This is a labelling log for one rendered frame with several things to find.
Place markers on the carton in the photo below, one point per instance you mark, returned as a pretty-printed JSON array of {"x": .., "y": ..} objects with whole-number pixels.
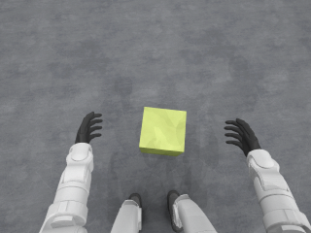
[{"x": 163, "y": 131}]

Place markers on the robot left forearm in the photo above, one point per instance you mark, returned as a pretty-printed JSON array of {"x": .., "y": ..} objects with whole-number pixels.
[{"x": 69, "y": 204}]

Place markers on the robot right hand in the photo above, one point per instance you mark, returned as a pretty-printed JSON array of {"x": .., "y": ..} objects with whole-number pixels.
[{"x": 246, "y": 136}]

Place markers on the left robot foot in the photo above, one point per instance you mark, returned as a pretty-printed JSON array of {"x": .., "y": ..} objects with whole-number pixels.
[{"x": 136, "y": 198}]

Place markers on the left robot thigh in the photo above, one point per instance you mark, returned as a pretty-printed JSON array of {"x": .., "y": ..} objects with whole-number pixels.
[{"x": 128, "y": 220}]

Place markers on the robot right forearm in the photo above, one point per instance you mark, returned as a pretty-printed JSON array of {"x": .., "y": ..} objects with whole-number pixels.
[{"x": 280, "y": 211}]

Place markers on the robot left hand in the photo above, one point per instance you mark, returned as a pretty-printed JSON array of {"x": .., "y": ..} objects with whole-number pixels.
[{"x": 83, "y": 134}]

